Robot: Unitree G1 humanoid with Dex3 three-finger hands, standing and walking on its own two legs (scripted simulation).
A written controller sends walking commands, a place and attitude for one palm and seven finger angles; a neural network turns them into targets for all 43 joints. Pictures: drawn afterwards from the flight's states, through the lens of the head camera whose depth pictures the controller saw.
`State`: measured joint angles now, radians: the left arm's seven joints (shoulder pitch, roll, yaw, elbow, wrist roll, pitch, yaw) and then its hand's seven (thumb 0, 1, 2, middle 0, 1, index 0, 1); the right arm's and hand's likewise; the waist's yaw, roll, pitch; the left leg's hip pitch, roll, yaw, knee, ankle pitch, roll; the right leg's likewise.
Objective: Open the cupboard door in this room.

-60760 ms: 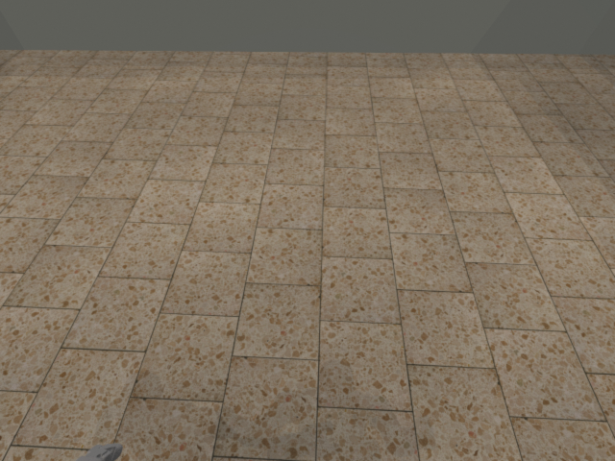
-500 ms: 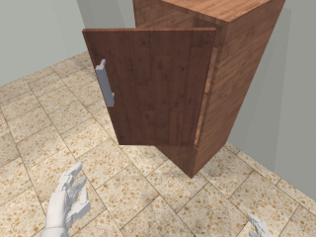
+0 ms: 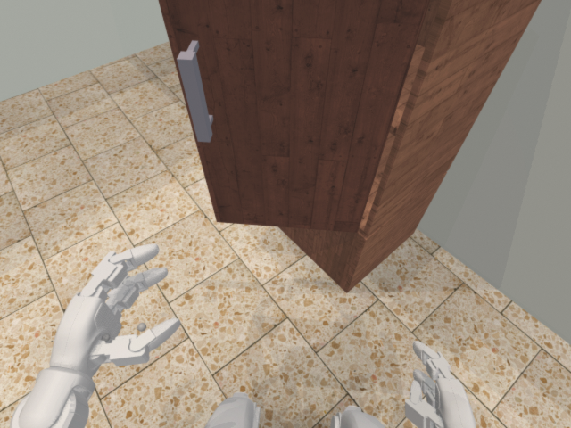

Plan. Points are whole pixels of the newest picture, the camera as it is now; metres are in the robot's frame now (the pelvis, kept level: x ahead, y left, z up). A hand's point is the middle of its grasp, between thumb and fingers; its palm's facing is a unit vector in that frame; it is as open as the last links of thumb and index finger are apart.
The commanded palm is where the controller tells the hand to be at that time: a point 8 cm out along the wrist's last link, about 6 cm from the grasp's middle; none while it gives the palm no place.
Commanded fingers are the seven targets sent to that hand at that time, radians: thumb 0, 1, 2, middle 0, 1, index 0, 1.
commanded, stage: raise the hand with hooked fingers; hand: left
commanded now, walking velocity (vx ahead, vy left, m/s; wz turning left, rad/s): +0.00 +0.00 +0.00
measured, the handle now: (199, 93) +0.61 +0.20 +0.12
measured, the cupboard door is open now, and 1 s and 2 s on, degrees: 44 44 44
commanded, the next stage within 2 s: move the hooked fingers beside the handle in 1.38 s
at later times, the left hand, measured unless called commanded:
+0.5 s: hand (95, 269) +0.27 +0.25 +0.10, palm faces +0.03 -1.00 -0.06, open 13.3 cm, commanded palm +0.25 +0.31 +0.11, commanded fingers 0.00 -0.50 0.30 -0.30 -1.20 -0.30 -1.20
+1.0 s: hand (69, 210) +0.33 +0.29 +0.15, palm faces +0.03 -1.00 -0.03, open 14.0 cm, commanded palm +0.29 +0.33 +0.14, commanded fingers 0.00 -0.50 0.30 -0.30 -1.20 -0.30 -1.20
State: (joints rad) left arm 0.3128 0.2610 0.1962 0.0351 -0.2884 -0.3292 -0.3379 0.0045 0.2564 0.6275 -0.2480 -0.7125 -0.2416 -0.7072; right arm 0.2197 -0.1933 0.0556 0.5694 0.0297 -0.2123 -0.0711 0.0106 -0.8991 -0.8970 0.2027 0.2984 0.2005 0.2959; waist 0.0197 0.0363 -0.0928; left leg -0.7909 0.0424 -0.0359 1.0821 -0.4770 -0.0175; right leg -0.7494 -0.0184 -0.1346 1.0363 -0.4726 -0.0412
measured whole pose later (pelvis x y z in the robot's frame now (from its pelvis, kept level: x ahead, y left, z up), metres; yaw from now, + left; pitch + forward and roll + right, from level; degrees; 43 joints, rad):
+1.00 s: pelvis +0.03 +0.01 +0.05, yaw -1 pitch +6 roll -1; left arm -0.09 0.43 0.45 0.44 -0.35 -0.18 -0.51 -0.02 -0.50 0.30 -0.30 -1.20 -0.29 -1.19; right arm 0.28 -0.29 0.05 0.60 0.04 -0.21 -0.10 0.01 -0.90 -0.90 0.20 0.30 0.20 0.30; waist 0.01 0.03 -0.05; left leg -0.47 0.03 0.02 0.75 -0.37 0.01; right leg -0.45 -0.02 -0.09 0.71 -0.36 -0.01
